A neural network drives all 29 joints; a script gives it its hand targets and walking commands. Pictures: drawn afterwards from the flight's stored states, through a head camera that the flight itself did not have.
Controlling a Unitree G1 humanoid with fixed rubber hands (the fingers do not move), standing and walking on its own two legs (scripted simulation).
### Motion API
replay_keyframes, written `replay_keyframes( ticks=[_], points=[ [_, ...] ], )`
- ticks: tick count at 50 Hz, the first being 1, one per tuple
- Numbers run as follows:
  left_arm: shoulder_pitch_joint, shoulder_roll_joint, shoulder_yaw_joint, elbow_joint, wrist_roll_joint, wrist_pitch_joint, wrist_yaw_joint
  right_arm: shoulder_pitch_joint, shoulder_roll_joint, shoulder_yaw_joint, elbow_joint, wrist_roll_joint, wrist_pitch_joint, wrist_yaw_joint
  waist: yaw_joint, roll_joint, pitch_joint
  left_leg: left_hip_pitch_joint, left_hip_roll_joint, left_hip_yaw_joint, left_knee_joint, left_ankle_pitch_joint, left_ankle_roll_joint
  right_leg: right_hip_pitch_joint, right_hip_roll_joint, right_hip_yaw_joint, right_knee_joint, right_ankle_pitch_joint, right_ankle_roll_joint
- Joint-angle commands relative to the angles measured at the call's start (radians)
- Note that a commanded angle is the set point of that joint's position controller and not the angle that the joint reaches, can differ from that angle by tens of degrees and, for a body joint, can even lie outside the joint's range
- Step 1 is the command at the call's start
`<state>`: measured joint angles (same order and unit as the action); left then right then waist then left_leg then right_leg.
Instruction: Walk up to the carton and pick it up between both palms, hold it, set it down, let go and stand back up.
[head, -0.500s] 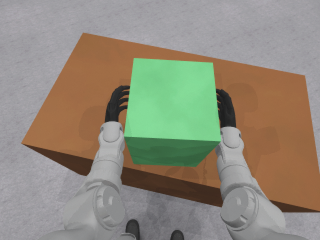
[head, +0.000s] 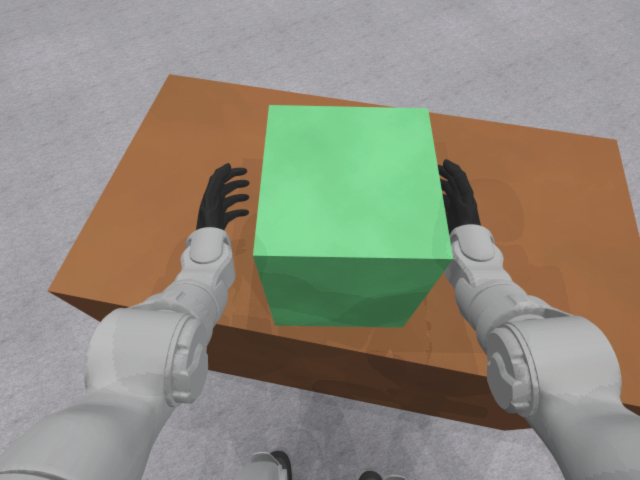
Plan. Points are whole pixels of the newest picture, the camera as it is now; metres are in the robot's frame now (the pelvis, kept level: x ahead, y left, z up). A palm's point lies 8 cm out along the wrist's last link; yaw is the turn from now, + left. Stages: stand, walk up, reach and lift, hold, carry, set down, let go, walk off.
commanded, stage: set down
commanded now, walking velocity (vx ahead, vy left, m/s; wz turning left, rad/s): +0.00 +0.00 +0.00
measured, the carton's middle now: (343, 228) +0.45 +0.02 -0.03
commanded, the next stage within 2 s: none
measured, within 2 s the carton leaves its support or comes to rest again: neither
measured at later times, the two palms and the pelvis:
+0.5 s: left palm (193, 192) +0.44 +0.21 +0.05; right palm (515, 186) +0.48 -0.18 +0.06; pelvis -0.02 -0.01 -0.01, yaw +1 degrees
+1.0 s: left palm (162, 147) +0.45 +0.22 +0.12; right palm (547, 142) +0.48 -0.18 +0.13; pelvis +0.00 -0.01 +0.03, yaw +1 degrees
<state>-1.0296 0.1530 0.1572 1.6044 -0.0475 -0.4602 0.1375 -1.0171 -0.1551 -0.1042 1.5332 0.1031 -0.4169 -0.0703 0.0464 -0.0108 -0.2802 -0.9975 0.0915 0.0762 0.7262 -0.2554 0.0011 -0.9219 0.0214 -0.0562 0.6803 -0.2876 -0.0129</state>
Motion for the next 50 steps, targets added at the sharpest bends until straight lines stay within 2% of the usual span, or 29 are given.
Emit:
replay_keyframes(
  ticks=[1,2,5,6,9,11,13,14,15,18,20,22,24,26,27,28,31,32,34,35,36,37,38,39,40,41,42,45,50],
  points=[
    [-0.439,0.128,-0.159,-0.088,-0.150,-0.065,-0.009,-0.448,-0.223,0.056,-0.079,0.091,-0.058,0.028,-0.017,0.057,-0.675,0.602,-0.045,-0.041,0.103,0.523,-0.095,0.018,0.047,-0.033,0.006,0.250,0.002],
    [-0.449,0.120,-0.182,-0.072,-0.157,-0.059,-0.016,-0.448,-0.242,0.054,-0.054,0.107,-0.055,0.030,-0.036,0.066,-0.681,0.613,-0.043,-0.043,0.108,0.512,-0.102,0.009,0.046,-0.037,0.006,0.253,-0.002],
    [-0.466,0.148,-0.221,-0.118,-0.210,-0.063,-0.033,-0.476,-0.268,0.088,-0.094,0.141,-0.058,0.042,-0.030,0.046,-0.755,0.583,-0.047,-0.039,0.113,0.514,-0.094,0.033,0.057,-0.041,0.024,0.276,0.003],
    [-0.459,0.150,-0.223,-0.117,-0.212,-0.061,-0.033,-0.466,-0.287,0.101,-0.065,0.164,-0.055,0.053,-0.015,0.067,-0.762,0.590,-0.049,-0.040,0.107,0.523,-0.095,0.034,0.052,-0.040,0.022,0.271,-0.001],
    [-0.469,0.173,-0.235,-0.184,-0.243,-0.056,-0.046,-0.491,-0.298,0.150,-0.136,0.220,-0.051,0.072,-0.008,0.032,-0.837,0.539,-0.059,-0.024,0.108,0.543,-0.091,0.129,0.051,-0.027,0.031,0.362,0.018],
    [-0.476,0.182,-0.262,-0.139,-0.272,-0.045,-0.058,-0.499,-0.299,0.188,-0.113,0.253,-0.028,0.086,0.004,0.024,-0.789,0.486,-0.062,-0.030,0.085,0.442,-0.080,0.125,0.039,-0.022,0.027,0.288,0.020],
    [-0.498,0.221,-0.263,-0.171,-0.288,-0.027,-0.066,-0.534,-0.297,0.213,-0.188,0.288,-0.002,0.099,0.016,-0.012,-0.807,0.440,-0.068,-0.022,0.076,0.389,-0.060,0.162,0.035,-0.011,0.036,0.298,0.033],
    [-0.534,0.231,-0.277,-0.243,-0.294,-0.016,-0.062,-0.549,-0.318,0.208,-0.219,0.306,0.005,0.103,0.021,0.029,-0.852,0.447,-0.065,-0.011,0.063,0.401,-0.069,0.176,0.039,-0.013,0.035,0.303,0.033],
    [-0.545,0.255,-0.259,-0.289,-0.288,-0.001,-0.059,-0.555,-0.332,0.210,-0.249,0.311,0.016,0.104,0.026,0.011,-0.879,0.454,-0.071,-0.004,0.064,0.399,-0.071,0.207,0.040,-0.003,0.025,0.323,0.041],
    [-0.510,0.239,-0.267,-0.242,-0.287,0.028,-0.074,-0.534,-0.330,0.236,-0.207,0.323,0.046,0.108,0.018,-0.010,-0.813,0.400,-0.075,-0.008,0.048,0.367,-0.054,0.270,0.028,0.009,0.027,0.342,0.048],
    [-0.523,0.265,-0.249,-0.226,-0.289,0.049,-0.081,-0.556,-0.315,0.255,-0.206,0.334,0.073,0.109,0.027,-0.061,-0.749,0.345,-0.082,-0.006,0.022,0.288,-0.036,0.300,0.018,0.019,0.017,0.317,0.060],
    [-0.519,0.280,-0.234,-0.245,-0.288,0.066,-0.087,-0.565,-0.328,0.252,-0.235,0.331,0.086,0.101,0.040,-0.086,-0.735,0.298,-0.081,-0.002,0.004,0.311,-0.027,0.385,0.013,0.033,0.014,0.384,0.073],
    [-0.534,0.288,-0.237,-0.195,-0.290,0.089,-0.095,-0.587,-0.331,0.248,-0.201,0.321,0.110,0.092,0.016,-0.102,-0.682,0.265,-0.079,-0.001,-0.029,0.221,-0.021,0.417,0.001,0.046,-0.008,0.354,0.074],
    [-0.532,0.279,-0.228,-0.196,-0.276,0.114,-0.093,-0.581,-0.327,0.252,-0.192,0.328,0.130,0.086,0.023,-0.097,-0.656,0.271,-0.078,-0.001,-0.061,0.235,-0.013,0.461,-0.003,0.051,-0.024,0.384,0.078],
    [-0.546,0.285,-0.237,-0.266,-0.292,0.117,-0.088,-0.564,-0.350,0.250,-0.216,0.342,0.134,0.087,0.022,-0.062,-0.713,0.318,-0.075,0.000,-0.064,0.281,-0.030,0.466,-0.002,0.048,-0.025,0.416,0.071],
    [-0.507,0.258,-0.241,-0.217,-0.284,0.126,-0.092,-0.544,-0.336,0.254,-0.178,0.340,0.140,0.090,0.013,-0.072,-0.656,0.335,-0.073,-0.005,-0.057,0.293,-0.033,0.443,0.006,0.044,-0.034,0.401,0.069],
    [-0.530,0.280,-0.215,-0.253,-0.254,0.144,-0.096,-0.569,-0.359,0.230,-0.226,0.321,0.144,0.078,0.011,-0.054,-0.697,0.397,-0.074,0.003,-0.080,0.347,-0.044,0.503,0.004,0.040,-0.054,0.492,0.066],
    [-0.472,0.263,-0.208,-0.170,-0.238,0.155,-0.102,-0.542,-0.338,0.243,-0.182,0.315,0.154,0.076,0.010,-0.083,-0.595,0.389,-0.073,-0.004,-0.096,0.319,-0.030,0.495,0.000,0.035,-0.072,0.464,0.069],
    [-0.498,0.256,-0.220,-0.250,-0.254,0.160,-0.105,-0.553,-0.342,0.246,-0.229,0.332,0.156,0.076,0.011,-0.058,-0.614,0.414,-0.072,-0.008,-0.113,0.368,-0.035,0.518,-0.005,0.036,-0.086,0.525,0.070],
    [-0.510,0.260,-0.215,-0.334,-0.252,0.160,-0.097,-0.541,-0.352,0.241,-0.272,0.343,0.147,0.072,0.009,-0.026,-0.708,0.486,-0.069,-0.011,-0.108,0.479,-0.050,0.534,0.008,0.030,-0.080,0.631,0.071],
    [-0.532,0.253,-0.228,-0.315,-0.247,0.170,-0.093,-0.543,-0.365,0.231,-0.218,0.341,0.152,0.075,-0.009,0.002,-0.684,0.546,-0.064,-0.019,-0.105,0.514,-0.063,0.497,0.009,0.027,-0.097,0.625,0.060],
    [-0.530,0.244,-0.217,-0.401,-0.235,0.179,-0.084,-0.522,-0.388,0.217,-0.237,0.351,0.147,0.076,-0.005,0.061,-0.730,0.636,-0.060,-0.020,-0.089,0.599,-0.085,0.466,0.016,0.014,-0.100,0.660,0.053],
    [-0.518,0.253,-0.202,-0.364,-0.201,0.197,-0.084,-0.508,-0.376,0.217,-0.180,0.341,0.159,0.077,-0.009,0.070,-0.683,0.693,-0.054,-0.025,-0.094,0.600,-0.092,0.424,0.022,0.004,-0.131,0.608,0.043],
    [-0.520,0.237,-0.208,-0.456,-0.202,0.208,-0.077,-0.511,-0.408,0.198,-0.220,0.345,0.157,0.082,-0.017,0.094,-0.732,0.775,-0.044,-0.030,-0.090,0.645,-0.107,0.373,0.034,-0.013,-0.147,0.584,0.035],
    [-0.488,0.231,-0.187,-0.414,-0.179,0.218,-0.074,-0.498,-0.381,0.221,-0.202,0.350,0.169,0.088,0.010,0.090,-0.683,0.786,-0.045,-0.031,-0.085,0.656,-0.106,0.362,0.037,-0.014,-0.168,0.562,0.026],
    [-0.482,0.233,-0.182,-0.405,-0.179,0.225,-0.077,-0.496,-0.384,0.215,-0.177,0.348,0.178,0.094,0.009,0.082,-0.644,0.783,-0.042,-0.037,-0.095,0.626,-0.100,0.340,0.035,-0.012,-0.182,0.522,0.026],
    [-0.508,0.236,-0.189,-0.495,-0.186,0.231,-0.070,-0.512,-0.412,0.202,-0.237,0.357,0.175,0.094,0.008,0.107,-0.714,0.829,-0.038,-0.039,-0.098,0.664,-0.106,0.368,0.040,-0.016,-0.188,0.558,0.018],
    [-0.452,0.216,-0.179,-0.458,-0.183,0.283,-0.070,-0.502,-0.415,0.227,-0.214,0.364,0.204,0.100,0.017,0.067,-0.638,0.854,-0.038,-0.041,-0.111,0.674,-0.099,0.389,0.045,-0.020,-0.216,0.550,0.023],
    [-0.404,0.231,-0.149,-0.463,-0.179,0.307,-0.076,-0.497,-0.380,0.264,-0.282,0.369,0.235,0.108,0.048,-0.036,-0.531,0.759,-0.055,-0.030,-0.186,0.487,-0.057,0.467,0.039,-0.009,-0.242,0.421,0.047]
  ],
)
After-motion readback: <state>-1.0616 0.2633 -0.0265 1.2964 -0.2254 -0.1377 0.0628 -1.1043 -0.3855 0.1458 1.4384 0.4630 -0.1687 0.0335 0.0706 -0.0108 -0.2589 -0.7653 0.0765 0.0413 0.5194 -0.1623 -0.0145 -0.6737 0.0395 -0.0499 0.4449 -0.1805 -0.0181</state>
